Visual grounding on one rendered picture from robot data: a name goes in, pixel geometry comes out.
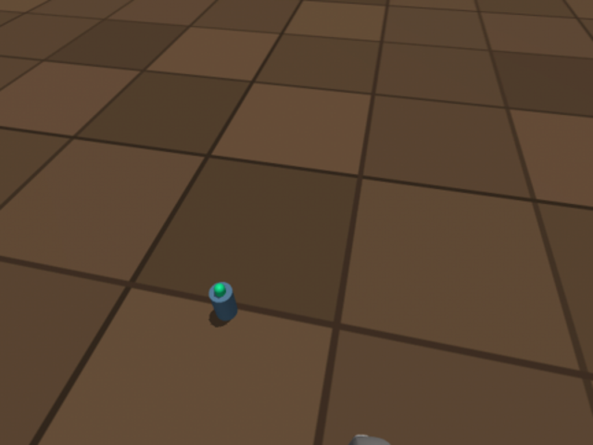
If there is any bottle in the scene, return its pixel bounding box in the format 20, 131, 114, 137
208, 282, 238, 321

